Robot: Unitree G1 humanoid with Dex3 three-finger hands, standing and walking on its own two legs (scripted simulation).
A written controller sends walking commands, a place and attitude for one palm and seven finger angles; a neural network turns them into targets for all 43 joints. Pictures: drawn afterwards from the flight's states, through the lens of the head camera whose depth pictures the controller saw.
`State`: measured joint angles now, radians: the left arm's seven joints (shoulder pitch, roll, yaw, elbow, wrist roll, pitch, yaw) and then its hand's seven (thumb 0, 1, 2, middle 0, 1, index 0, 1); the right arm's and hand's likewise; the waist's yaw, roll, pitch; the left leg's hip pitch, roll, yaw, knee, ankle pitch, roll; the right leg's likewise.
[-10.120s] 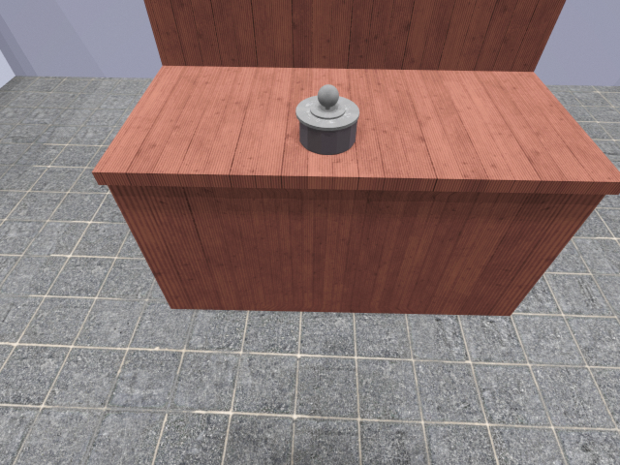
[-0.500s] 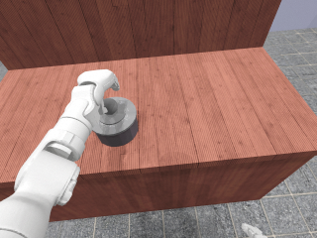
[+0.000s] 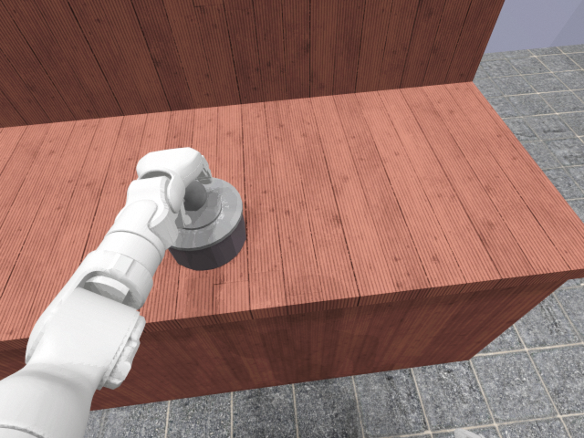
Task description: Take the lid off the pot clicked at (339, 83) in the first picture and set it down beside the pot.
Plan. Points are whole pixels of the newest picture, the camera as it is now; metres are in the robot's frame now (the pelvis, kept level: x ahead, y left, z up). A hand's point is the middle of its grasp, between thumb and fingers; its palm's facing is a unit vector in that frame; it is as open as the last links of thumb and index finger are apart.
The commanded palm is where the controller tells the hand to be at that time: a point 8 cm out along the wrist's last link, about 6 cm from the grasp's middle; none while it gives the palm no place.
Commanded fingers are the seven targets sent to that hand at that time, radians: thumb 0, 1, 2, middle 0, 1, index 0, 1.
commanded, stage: lower the open fingers around the knob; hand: left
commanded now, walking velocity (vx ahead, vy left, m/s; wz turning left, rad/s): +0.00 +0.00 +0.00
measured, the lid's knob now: (190, 195) +0.49 +0.16 +0.03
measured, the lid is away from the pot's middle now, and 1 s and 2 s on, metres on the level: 0.00 0.00 0.01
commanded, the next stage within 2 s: close the fingers and squeeze the knob in 0.40 s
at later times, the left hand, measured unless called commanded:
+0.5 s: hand (187, 203) +0.46 +0.16 +0.05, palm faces -0.35 -0.07 -0.93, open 10.6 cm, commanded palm +0.45 +0.16 +0.11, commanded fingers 0.00 -0.18 1.04 -0.58 -0.45 -0.58 -0.45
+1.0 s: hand (184, 204) +0.46 +0.16 +0.05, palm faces -0.36 -0.06 -0.93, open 9.4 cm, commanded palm +0.46 +0.16 +0.11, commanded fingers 0.00 0.09 1.00 -0.59 -0.93 -0.59 -0.93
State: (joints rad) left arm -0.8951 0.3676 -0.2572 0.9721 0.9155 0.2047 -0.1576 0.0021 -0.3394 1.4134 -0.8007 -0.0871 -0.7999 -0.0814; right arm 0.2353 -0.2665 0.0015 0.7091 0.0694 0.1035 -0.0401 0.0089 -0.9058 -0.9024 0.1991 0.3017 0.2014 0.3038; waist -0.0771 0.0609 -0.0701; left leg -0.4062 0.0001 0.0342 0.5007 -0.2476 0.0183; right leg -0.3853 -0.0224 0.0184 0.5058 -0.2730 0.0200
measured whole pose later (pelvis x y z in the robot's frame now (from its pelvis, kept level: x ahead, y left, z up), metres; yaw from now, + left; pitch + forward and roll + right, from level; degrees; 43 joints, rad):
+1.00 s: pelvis +0.00 +0.00 +0.00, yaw -1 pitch +10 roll +0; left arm -0.91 0.37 -0.23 1.05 0.93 0.20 -0.11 0.00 -0.02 1.05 -0.57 -0.81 -0.56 -0.80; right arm 0.25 -0.26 0.00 0.72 0.07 0.09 -0.05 0.01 -0.91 -0.90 0.20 0.30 0.20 0.30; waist -0.10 0.06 -0.08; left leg -0.45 0.01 0.04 0.53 -0.26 0.02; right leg -0.43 -0.02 0.03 0.52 -0.27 0.02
